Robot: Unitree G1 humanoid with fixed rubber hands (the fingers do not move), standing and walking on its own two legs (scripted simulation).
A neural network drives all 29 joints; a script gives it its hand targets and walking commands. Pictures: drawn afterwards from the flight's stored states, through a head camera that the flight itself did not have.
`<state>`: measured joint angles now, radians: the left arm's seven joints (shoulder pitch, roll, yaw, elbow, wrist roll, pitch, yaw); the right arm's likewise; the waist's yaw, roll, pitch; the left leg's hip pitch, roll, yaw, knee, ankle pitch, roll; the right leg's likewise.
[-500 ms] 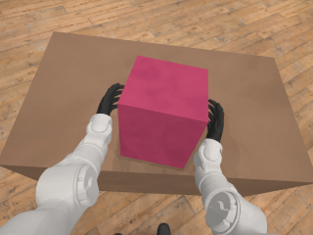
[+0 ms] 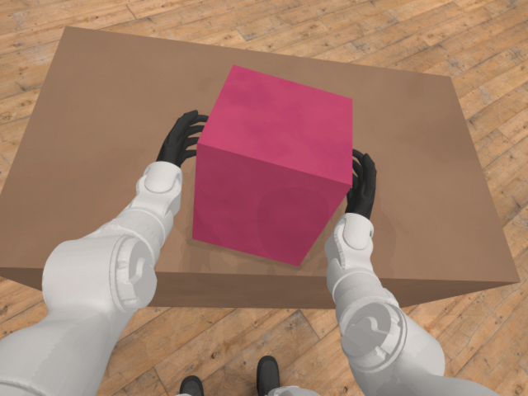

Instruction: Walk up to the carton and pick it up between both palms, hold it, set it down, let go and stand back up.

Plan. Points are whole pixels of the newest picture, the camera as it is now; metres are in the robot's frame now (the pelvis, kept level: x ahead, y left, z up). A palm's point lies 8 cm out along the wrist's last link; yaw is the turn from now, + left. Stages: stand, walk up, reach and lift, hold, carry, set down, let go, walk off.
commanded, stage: set down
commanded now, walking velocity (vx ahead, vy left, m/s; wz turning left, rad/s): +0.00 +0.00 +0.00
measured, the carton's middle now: (268, 172) +0.47 -0.07 -0.06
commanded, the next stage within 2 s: none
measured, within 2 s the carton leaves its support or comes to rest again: neither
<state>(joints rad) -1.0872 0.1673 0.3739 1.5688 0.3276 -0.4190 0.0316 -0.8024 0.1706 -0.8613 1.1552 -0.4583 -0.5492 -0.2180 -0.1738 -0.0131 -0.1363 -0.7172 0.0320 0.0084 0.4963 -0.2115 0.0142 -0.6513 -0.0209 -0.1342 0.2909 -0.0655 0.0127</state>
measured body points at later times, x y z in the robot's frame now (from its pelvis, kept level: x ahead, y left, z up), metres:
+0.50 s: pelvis +0.00 +0.00 +0.00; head +0.16 +0.04 +0.42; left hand +0.50 +0.08 -0.01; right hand +0.40 -0.20 +0.00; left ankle -0.01 +0.10 -0.73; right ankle +0.01 -0.14 -0.73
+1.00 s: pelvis -0.01 +0.00 -0.01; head +0.15 +0.05 +0.41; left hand +0.51 +0.08 -0.01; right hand +0.39 -0.20 +0.00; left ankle -0.01 +0.10 -0.73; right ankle +0.01 -0.14 -0.73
